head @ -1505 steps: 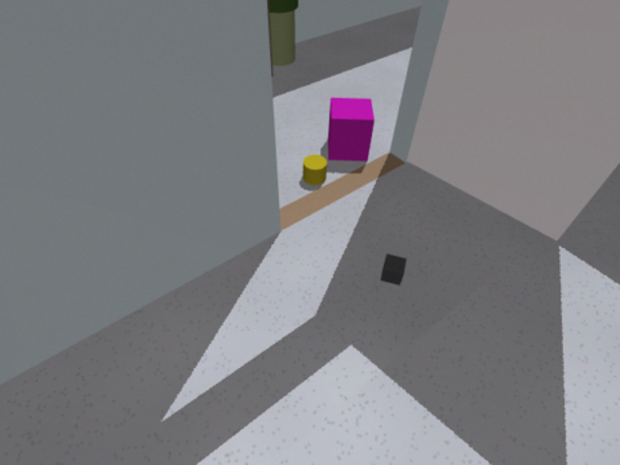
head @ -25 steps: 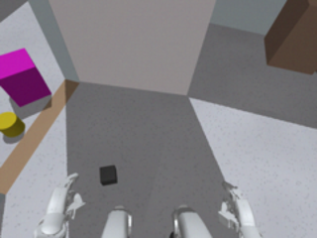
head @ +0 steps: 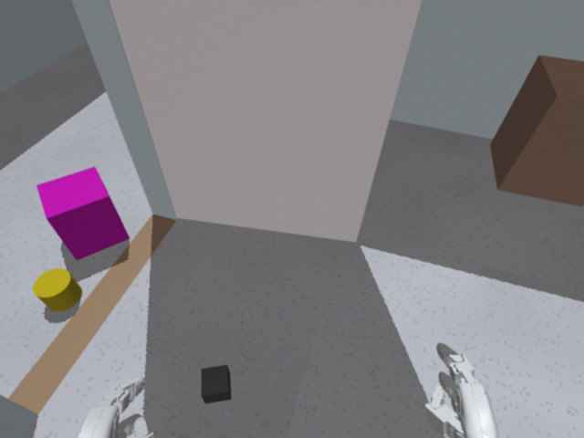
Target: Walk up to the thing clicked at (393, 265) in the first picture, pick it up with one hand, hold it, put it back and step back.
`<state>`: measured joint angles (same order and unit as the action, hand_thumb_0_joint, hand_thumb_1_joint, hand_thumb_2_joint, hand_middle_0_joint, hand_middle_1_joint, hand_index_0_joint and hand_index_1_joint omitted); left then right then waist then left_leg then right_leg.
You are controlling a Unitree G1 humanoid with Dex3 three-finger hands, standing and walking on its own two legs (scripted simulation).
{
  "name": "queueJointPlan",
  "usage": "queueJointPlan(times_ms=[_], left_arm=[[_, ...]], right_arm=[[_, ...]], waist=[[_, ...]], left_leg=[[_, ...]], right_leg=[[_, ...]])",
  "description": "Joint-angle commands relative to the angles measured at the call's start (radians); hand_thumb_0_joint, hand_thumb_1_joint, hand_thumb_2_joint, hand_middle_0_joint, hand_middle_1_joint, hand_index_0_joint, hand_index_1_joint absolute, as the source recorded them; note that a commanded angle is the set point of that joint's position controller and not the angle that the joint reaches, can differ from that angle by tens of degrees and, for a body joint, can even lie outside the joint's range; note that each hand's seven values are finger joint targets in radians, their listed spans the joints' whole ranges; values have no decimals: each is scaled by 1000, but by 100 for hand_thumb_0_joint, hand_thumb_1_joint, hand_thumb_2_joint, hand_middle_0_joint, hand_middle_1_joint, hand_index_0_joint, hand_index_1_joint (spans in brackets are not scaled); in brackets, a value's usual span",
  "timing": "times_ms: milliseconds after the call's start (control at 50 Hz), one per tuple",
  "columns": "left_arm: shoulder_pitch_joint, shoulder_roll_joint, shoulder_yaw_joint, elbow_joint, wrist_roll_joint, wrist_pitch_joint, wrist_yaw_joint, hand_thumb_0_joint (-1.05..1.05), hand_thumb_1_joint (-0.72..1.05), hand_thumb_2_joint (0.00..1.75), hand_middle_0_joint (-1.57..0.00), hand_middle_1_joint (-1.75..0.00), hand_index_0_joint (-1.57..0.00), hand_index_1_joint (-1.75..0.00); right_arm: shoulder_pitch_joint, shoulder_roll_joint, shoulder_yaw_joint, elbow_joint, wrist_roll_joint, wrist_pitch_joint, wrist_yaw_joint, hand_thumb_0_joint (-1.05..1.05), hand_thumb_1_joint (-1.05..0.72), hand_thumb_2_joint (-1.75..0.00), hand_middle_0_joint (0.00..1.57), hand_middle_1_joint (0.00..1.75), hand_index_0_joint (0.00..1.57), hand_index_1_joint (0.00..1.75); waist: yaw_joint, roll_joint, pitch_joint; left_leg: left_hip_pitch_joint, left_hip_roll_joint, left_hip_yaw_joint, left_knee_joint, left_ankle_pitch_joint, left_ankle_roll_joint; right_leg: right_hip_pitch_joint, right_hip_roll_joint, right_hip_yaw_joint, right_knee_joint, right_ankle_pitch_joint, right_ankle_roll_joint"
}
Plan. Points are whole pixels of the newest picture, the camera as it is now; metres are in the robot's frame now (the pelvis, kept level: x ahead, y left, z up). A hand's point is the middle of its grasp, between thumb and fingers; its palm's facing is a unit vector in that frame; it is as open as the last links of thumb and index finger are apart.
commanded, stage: home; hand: left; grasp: from above
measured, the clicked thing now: (216, 384) +0.42 +0.20 -0.67
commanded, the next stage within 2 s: stand in 1.80 s
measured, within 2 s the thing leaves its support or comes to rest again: neither
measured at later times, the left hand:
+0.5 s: hand out of the picture +0.16 +0.18 -0.05, palm faces +0.04 -0.98 -0.20, open 7.6 cm
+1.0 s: hand out of the picture +0.16 +0.18 -0.05, palm faces +0.03 -0.98 -0.20, open 7.5 cm
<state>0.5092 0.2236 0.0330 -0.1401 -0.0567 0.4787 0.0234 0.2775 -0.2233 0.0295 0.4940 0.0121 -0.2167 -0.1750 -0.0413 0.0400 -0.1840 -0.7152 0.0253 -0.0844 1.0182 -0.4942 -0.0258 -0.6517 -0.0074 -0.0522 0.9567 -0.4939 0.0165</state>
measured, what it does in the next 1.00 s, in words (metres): stands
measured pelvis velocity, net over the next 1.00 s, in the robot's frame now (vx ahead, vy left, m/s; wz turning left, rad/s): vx -0.01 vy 0.00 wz -0.01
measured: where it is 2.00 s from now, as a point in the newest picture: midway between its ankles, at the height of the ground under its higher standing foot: outside the picture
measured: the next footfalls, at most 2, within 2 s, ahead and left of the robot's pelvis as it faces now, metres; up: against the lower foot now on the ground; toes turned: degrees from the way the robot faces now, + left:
none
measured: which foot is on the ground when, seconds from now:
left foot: down 0.00-1.00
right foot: down 0.00-1.00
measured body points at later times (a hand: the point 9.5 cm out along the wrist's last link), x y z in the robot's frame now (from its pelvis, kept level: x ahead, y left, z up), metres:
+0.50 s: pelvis -0.01 +0.00 +0.00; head +0.01 +0.01 +0.45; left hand +0.15 +0.23 -0.03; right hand +0.15 -0.24 -0.06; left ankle +0.01 +0.13 -0.68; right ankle -0.01 -0.13 -0.68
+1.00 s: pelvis -0.01 +0.00 +0.00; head +0.01 +0.01 +0.45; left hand +0.15 +0.23 -0.03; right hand +0.16 -0.24 -0.06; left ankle +0.01 +0.13 -0.68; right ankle -0.01 -0.13 -0.68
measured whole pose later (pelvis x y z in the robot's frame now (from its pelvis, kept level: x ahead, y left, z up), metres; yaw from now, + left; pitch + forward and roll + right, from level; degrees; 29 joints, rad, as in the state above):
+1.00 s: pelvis -0.01 +0.00 +0.00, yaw +0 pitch +10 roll -3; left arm 0.50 0.23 0.03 -0.14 -0.05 0.47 0.02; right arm 0.28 -0.21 0.03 0.53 0.00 -0.23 -0.17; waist -0.04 0.04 -0.16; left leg -0.71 0.03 -0.08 1.02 -0.49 -0.02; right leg -0.65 0.00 -0.04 0.96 -0.49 0.02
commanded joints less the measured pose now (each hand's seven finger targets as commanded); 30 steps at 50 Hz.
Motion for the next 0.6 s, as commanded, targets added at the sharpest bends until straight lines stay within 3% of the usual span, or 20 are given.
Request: queueJointPlan(times_ms=[0, 120, 220, 360, 580], left_arm=[[-39, 97, 55, -197, 10, -59, -1, 0, 90, 90, -20, -30, -20, -30], [-25, 104, 65, -202, 13, -66, 7, 0, 90, 90, -20, -30, -20, -30], [-23, 99, 57, -195, 15, -68, 8, 0, 88, 89, -20, -30, -20, -30], [-30, 102, 62, -187, 7, -65, 6, 0, 83, 86, -19, -29, -19, -29], [-25, 96, 55, -185, 8, -70, 5, 0, 81, 85, -19, -29, -19, -28]], right_arm=[[-52, -118, -49, -139, -3, -63, -12, 0, -90, -90, 20, 30, 20, 30], [-54, -117, -49, -129, -7, -67, -14, 0, -90, -90, 20, 30, 20, 30], [-56, -118, -50, -123, -9, -67, -15, 0, -90, -90, 20, 30, 20, 30], [-66, -119, -47, -129, -6, -69, -15, 0, -90, -90, 20, 30, 20, 30], [-56, -119, -49, -120, -7, -73, -16, 0, -90, -90, 20, 30, 20, 30]], waist=[[-6, 18, -47], [-3, 3, -84], [-3, 20, -79], [5, 6, -35], [-2, 12, -54]], left_leg=[[117, -34, 55, -154, 216, 36], [129, -35, 56, -134, 264, 39], [134, -29, 49, -149, 259, 34], [99, -29, 45, -168, 175, 37], [115, -24, 44, -162, 201, 34]], right_leg=[[34, 24, -17, -159, 218, -10], [63, 21, -8, -157, 272, -5], [57, 26, -17, -148, 254, -12], [43, 27, -20, -168, 177, -10], [42, 32, -20, -152, 195, -13]])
